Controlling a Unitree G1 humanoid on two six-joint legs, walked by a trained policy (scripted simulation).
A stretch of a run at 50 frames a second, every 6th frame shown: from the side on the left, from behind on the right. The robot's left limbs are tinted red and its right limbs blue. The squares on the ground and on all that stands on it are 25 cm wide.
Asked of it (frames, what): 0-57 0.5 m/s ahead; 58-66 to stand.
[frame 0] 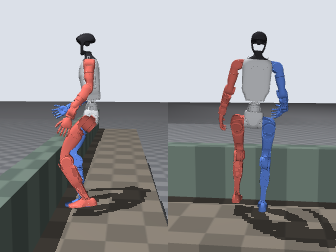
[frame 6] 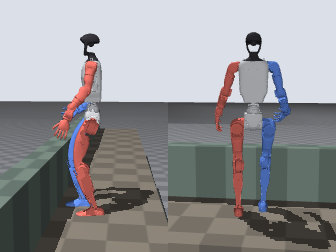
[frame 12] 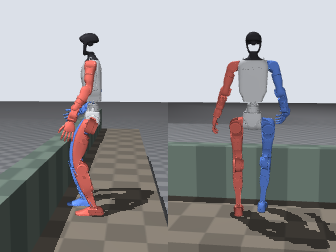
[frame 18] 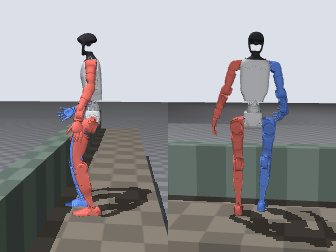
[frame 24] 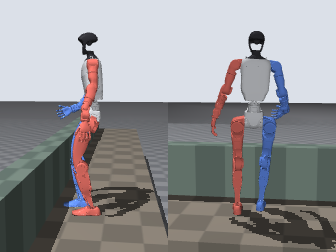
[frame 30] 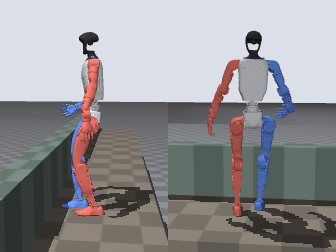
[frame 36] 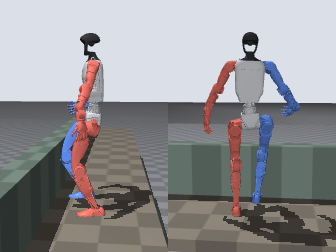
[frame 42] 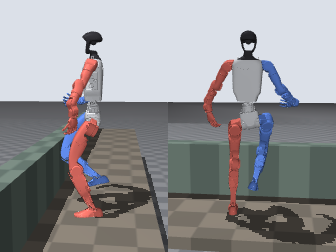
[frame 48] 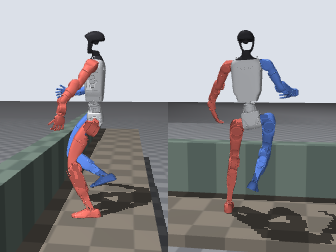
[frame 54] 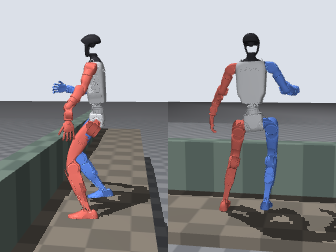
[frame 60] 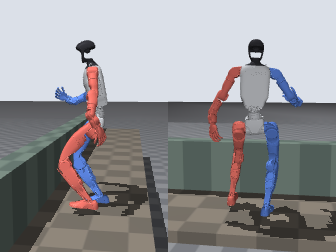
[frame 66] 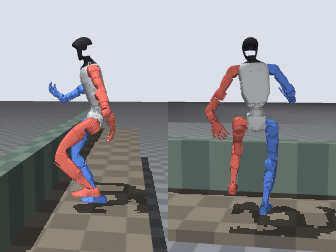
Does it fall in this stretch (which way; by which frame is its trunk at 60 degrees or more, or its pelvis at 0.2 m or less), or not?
no
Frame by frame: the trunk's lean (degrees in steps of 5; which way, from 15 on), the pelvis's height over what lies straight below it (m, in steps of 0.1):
0: 5, 0.8
6: 0, 0.8
12: 5, 0.8
18: 5, 0.8
24: 5, 0.8
30: 5, 0.8
36: 5, 0.8
42: 0, 0.8
48: 0, 0.8
54: 5, 0.7
60: 15 forward, 0.7
66: 15 forward, 0.7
